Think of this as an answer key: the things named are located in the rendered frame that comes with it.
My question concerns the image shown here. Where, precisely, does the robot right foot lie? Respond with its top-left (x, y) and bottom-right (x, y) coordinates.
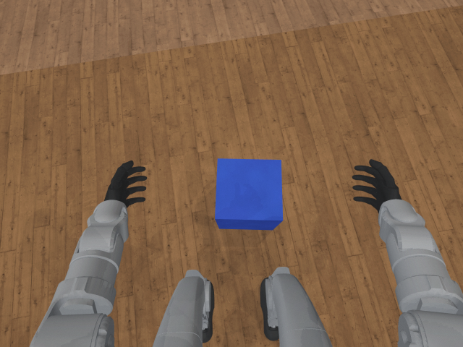
top-left (260, 278), bottom-right (279, 341)

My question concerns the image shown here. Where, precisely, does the robot left forearm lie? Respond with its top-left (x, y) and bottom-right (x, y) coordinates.
top-left (30, 200), bottom-right (129, 347)

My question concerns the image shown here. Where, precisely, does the carton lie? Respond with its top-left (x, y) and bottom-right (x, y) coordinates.
top-left (215, 158), bottom-right (283, 230)

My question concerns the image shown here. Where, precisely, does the robot right hand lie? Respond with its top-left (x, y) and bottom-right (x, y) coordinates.
top-left (352, 159), bottom-right (401, 214)

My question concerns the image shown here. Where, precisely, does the robot left upper arm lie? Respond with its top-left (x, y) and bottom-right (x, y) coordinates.
top-left (33, 313), bottom-right (115, 347)

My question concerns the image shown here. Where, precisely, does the robot right forearm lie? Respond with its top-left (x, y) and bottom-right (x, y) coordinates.
top-left (378, 200), bottom-right (463, 314)

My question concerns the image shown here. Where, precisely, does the robot right upper arm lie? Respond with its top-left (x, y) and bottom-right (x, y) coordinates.
top-left (398, 309), bottom-right (463, 347)

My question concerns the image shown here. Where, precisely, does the left robot thigh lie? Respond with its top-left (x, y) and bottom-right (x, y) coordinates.
top-left (153, 276), bottom-right (211, 347)

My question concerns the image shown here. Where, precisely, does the robot left hand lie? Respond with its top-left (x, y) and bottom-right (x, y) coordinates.
top-left (104, 160), bottom-right (147, 208)

